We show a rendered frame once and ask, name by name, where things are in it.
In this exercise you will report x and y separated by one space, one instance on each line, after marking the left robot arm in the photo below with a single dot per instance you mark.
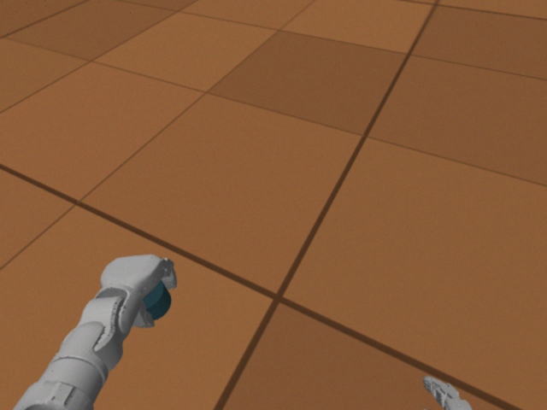
79 370

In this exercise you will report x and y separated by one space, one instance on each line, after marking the left robot hand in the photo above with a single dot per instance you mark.
142 273

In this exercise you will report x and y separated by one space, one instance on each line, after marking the right robot hand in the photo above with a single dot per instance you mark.
447 396

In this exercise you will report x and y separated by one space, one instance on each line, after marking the tin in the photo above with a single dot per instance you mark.
158 301

